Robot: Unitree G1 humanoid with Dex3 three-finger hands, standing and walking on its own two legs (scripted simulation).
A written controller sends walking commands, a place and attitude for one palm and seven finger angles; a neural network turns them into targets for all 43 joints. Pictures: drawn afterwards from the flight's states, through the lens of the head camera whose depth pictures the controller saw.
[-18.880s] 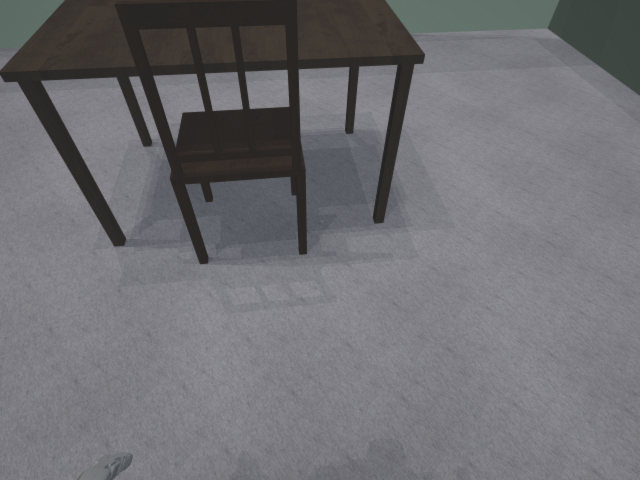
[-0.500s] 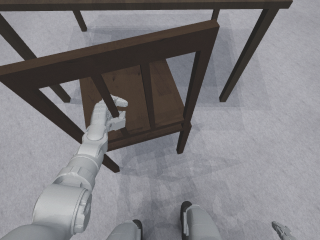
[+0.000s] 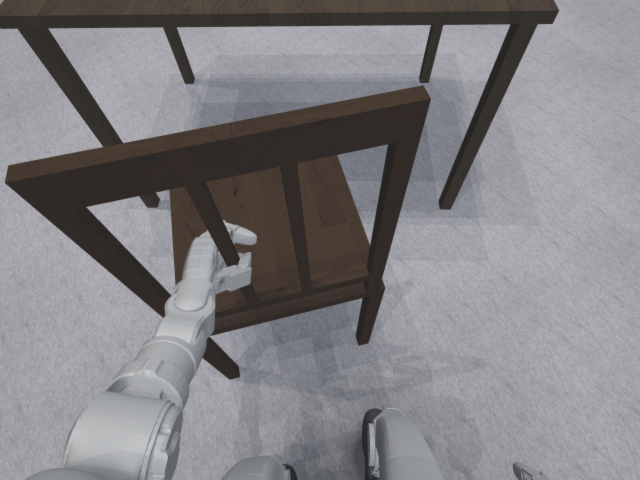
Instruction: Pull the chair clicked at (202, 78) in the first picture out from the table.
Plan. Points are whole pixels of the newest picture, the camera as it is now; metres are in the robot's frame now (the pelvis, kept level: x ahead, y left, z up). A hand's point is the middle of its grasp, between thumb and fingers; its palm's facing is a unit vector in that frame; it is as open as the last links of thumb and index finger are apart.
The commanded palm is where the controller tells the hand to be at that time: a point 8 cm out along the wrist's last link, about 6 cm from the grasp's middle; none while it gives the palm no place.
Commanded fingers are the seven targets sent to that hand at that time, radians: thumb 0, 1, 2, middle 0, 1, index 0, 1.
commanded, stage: step backward, pulling the chair out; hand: left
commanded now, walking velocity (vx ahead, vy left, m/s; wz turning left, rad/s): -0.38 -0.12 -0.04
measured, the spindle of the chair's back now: (230, 254) +0.41 +0.14 -0.05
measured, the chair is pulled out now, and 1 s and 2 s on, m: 0.44 0.59 0.59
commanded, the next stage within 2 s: stop walking, hand still on the chair in 0.36 s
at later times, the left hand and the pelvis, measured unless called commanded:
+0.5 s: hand (244, 326) +0.30 +0.11 -0.05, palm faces -0.02 -0.98 -0.18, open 5.2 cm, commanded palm +0.28 +0.17 -0.04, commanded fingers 0.00 0.90 0.90 -0.50 -1.45 -0.50 -1.45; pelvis -0.08 +0.01 +0.01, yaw +1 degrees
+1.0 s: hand (230, 383) +0.23 +0.12 -0.04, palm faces -0.02 -0.98 -0.19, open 5.2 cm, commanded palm +0.21 +0.17 -0.04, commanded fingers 0.00 0.90 0.90 -0.50 -1.45 -0.50 -1.45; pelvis -0.08 +0.01 +0.01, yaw -2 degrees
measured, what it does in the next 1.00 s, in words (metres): steps on the spot: right foot, then left foot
